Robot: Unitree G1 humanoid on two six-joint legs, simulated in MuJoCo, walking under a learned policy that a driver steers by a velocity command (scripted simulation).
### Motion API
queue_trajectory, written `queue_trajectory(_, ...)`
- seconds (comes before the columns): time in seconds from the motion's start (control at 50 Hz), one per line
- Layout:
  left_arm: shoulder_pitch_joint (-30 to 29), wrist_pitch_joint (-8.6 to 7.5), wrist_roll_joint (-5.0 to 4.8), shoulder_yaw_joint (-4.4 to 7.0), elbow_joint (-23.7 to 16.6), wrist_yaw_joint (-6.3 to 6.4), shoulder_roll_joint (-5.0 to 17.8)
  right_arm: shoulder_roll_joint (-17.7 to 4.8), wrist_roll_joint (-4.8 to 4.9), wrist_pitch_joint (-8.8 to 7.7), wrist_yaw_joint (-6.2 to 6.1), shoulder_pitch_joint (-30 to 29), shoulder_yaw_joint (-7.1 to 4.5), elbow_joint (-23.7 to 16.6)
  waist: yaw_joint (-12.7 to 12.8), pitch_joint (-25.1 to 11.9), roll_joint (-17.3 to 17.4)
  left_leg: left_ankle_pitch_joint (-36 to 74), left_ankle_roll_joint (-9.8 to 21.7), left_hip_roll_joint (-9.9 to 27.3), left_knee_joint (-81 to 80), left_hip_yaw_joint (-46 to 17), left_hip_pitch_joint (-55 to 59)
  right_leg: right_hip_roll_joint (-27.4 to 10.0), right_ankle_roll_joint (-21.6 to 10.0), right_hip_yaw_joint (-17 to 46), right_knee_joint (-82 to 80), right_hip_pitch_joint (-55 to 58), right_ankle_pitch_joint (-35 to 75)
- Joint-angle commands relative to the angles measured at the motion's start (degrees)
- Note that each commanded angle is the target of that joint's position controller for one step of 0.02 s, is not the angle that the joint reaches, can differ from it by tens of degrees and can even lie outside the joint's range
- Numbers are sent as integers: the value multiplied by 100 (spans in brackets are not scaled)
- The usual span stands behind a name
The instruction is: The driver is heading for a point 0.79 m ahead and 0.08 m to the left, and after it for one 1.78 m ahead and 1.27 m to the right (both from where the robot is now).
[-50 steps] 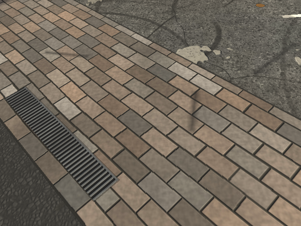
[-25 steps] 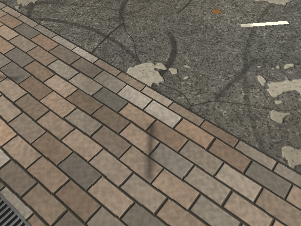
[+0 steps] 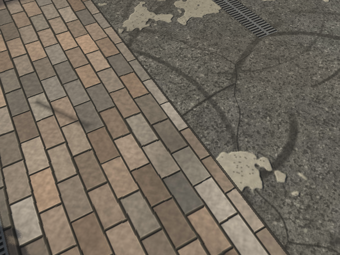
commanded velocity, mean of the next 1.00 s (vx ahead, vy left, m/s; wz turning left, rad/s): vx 0.79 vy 0.00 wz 0.18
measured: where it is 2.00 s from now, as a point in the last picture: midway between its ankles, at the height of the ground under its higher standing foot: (138, 140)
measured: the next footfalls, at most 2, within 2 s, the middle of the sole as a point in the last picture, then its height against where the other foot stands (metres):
left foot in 0.30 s outside the picture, level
right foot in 0.74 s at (147, 156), level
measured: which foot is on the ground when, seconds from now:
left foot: up 0.00-0.28, down 0.30-0.72, up 0.74-1.00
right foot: down 0.00-0.30, up 0.32-0.72, down 0.74-1.00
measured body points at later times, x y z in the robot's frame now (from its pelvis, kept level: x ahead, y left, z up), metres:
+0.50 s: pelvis +0.45 +0.06 -0.01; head +0.47 +0.06 +0.44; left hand +0.50 +0.35 -0.09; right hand +0.60 -0.18 -0.14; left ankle +0.41 +0.06 -0.73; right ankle +0.56 -0.08 -0.65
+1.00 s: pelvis +0.82 +0.14 +0.00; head +0.88 +0.14 +0.45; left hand +0.80 +0.43 -0.12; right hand +1.07 -0.06 -0.09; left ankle +0.90 +0.33 -0.65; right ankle +0.89 +0.12 -0.73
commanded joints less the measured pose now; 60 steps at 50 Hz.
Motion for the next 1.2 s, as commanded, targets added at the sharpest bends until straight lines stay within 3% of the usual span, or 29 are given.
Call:
queue_trajectory(0.02, 1137, -123, -128, 152, 272, -36, 331, 231, -106, 121, 195, -694, 141, -793, 399, -116, -927, 202, -52, 705, 186, -190, -2218, -1477, -583, 1436, -1569, 1895, 584)
queue_trajectory(0.06, 1128, -211, -222, 142, 413, -102, 258, 336, -114, 211, 266, -1092, 221, -1089, 265, 44, -849, 485, -57, 745, -25, -52, -2370, -1423, -495, 733, -1778, 1691, 1479)
queue_trajectory(0.12, 839, -310, -195, 178, 476, -91, 459, 320, -101, 220, 361, -1532, 328, -1441, -2, 392, -834, 1343, -33, 773, -1034, 191, -2091, -1248, -441, -256, -2143, 1209, 2283)
queue_trajectory(0.18, 1034, -303, -190, 224, 648, -56, 666, 224, -106, 205, 456, -2143, 388, -1525, 104, 768, -431, 1761, 209, 388, -2600, 1061, -1238, -882, -315, -1106, -2402, 1212, 3477)
queue_trajectory(0.22, 1342, -233, -199, 297, 674, 9, 1010, 76, -93, 173, 431, -1890, 345, -1376, -68, 422, -608, 1589, 400, -117, -2930, 1439, -443, -949, -230, -1269, -1614, 1756, 6362)
queue_trajectory(0.26, 1197, -34, -164, 406, 589, 94, 1408, -233, -84, 134, 327, -574, 204, -1007, -844, -366, -851, 1081, 613, -463, -2999, 1339, 1047, -1190, -241, -1174, 309, 1821, 7670)
queue_trajectory(0.28, 918, 51, -144, 423, 448, 98, 1452, -483, -84, 112, 230, 682, 54, -612, -1378, -925, -834, 958, 837, -513, -3253, 987, 2473, -1276, -321, -1009, 1909, 1252, 7347)
queue_trajectory(0.3, 910, 97, -83, 411, 444, 24, 1255, -730, -27, 125, 68, 1161, -123, -311, -1349, -1016, -258, 641, 987, -344, -3644, 397, 3717, -687, -249, -960, 3955, -4, 3438)
queue_trajectory(0.32, 971, 59, 31, 184, 179, -49, 388, -1233, 55, 206, -51, 659, -228, -397, -638, -614, 968, 1381, 1197, 624, -3529, -1369, 3917, 172, -116, -796, 6214, -1776, -1453)
queue_trajectory(0.34, 1030, -60, -152, 199, -546, -52, 693, -1632, -83, 288, -65, 613, -322, -684, -464, -1920, 1032, 273, 2260, 1480, -4936, -4003, 5281, 387, -30, 504, 6817, -3157, -1414)
queue_trajectory(0.36, 505, -190, -120, 176, -590, -49, 902, -1350, -58, 294, -124, 640, -321, -698, -556, -1387, 36, -527, 2046, 1605, -5828, -4459, 4736, 55, -50, 861, 6274, -3474, -903)
queue_trajectory(0.38, 471, -225, -149, 149, -509, -42, 897, -1001, -50, 233, -178, 411, -243, -604, -239, -473, -475, -382, 1823, 1507, -6061, -4015, 3684, -174, -62, 811, 5639, -3310, -557)
queue_trajectory(0.42, 761, -50, 15, 85, -289, -27, 731, -589, -55, 13, -251, -41, -82, -583, 370, 4, -948, 686, 1552, 1136, -6025, -2874, 2023, -542, 30, 757, 4823, -2328, -581)
queue_trajectory(0.46, 874, 174, 51, 26, -194, -111, 474, -218, -16, -208, -223, -18, 83, -420, 581, 184, -876, 1152, 1406, 869, -6253, -2151, 967, -766, 124, 663, 4025, -1724, -724)
queue_trajectory(0.54, -451, 177, -203, -97, -583, -266, 161, -226, 45, -465, -54, 300, 65, -184, 115, 626, -496, 2360, 783, 277, -6781, -642, 757, -768, -230, 198, 1735, -1522, 1529)
queue_trajectory(0.58, -794, 151, -323, -105, -599, -348, 102, -246, 108, -560, -29, 573, 82, -62, -113, 608, -431, 2830, 530, 432, -7259, -343, 1087, -527, -514, -52, 956, -1097, 2597)
queue_trajectory(0.62, -909, 119, -334, -76, -549, -377, 144, -320, 64, -579, -76, 736, 87, 102, -174, 707, -400, 3903, 295, 605, -7287, 39, 1968, -239, -717, -135, 427, -1220, 2863)
queue_trajectory(0.68, -401, 37, -177, 17, -292, -379, 349, -526, -69, -503, -264, 815, 76, 183, 81, 76, 15, 7179, -159, 766, -5914, 454, 3169, 600, -878, -479, 135, -709, 2316)
queue_trajectory(0.72, 1422, 31, -149, 198, 319, -335, 748, -681, -162, -367, -398, 309, 21, 31, 960, -718, 275, 7592, -477, 756, -3372, 672, 2898, 943, -971, -365, 17, 902, 2121)
queue_trajectory(0.74, 2328, 31, -74, 310, 587, -268, 970, -667, -67, -359, -423, -97, 17, -97, 1519, -874, 71, 6114, -617, 345, -1260, 897, 2077, 582, -1243, 63, -490, 1816, 2765)
queue_trajectory(0.76, 2258, 76, -36, 440, 646, -242, 1489, 278, -26, -403, -354, 536, 207, -329, 687, -1350, -1834, -1619, -925, -614, 1426, 736, -631, -1078, -2033, 1827, 921, 4094, 6977)
queue_trajectory(0.78, 2200, 77, -184, 570, 445, -270, 1683, 47, 174, -366, -390, 850, 253, -455, 769, -2973, -1362, -1602, -939, -735, 2700, -250, -1634, -1930, -2899, 3931, 379, 5195, 7407)
queue_trajectory(0.8, 1617, 157, -341, 601, 157, -193, 1481, -193, 40, -369, -391, 409, 293, -552, 734, -2718, -385, -609, -806, -270, 2202, -467, -1506, -1610, -2675, 3614, -165, 4339, 6108)
queue_trajectory(0.82, 1178, 250, -412, 498, 134, -139, 1122, -188, -55, -378, -329, 63, 331, -663, 494, -1612, -46, -372, -727, -15, 1566, -374, -1467, -1267, -2414, 3126, -555, 3072, 5002)
queue_trajectory(0.84, 1070, 296, -424, 419, 172, -118, 839, -139, -171, -326, -296, -218, 348, -713, 353, -864, 271, -391, -741, 102, 1119, -285, -1400, -975, -2217, 2866, -868, 2058, 4767)
queue_trajectory(0.88, 1070, 322, -405, 367, 229, -100, 738, -55, -266, -4, -281, -149, 384, -840, 54, -375, 223, -470, -870, 263, 250, -267, -913, -665, -2046, 2542, -1162, 812, 4970)
queue_trajectory(0.96, 875, 309, -275, 493, 128, -145, 1091, 89, -207, 188, -337, -350, 464, -1054, -77, -661, -136, -1, -999, 213, -1168, -76, -435, -76, -1707, 2144, -935, 23, 5566)
queue_trajectory(1.06, 1077, 581, -405, 583, 43, 7, 1094, -24, -122, 287, -358, -1160, 456, -1293, 340, -800, -644, 894, -991, 130, -1957, -364, -886, 221, -915, 2728, -677, 649, 3812)
queue_trajectory(1.2, 1034, 709, -264, 700, -126, 45, 1171, -173, 14, 29, -371, -1615, 465, -1364, 585, -403, -946, 243, -790, -171, -3450, -809, -794, 104, -1039, 3852, -224, 1503, 3495)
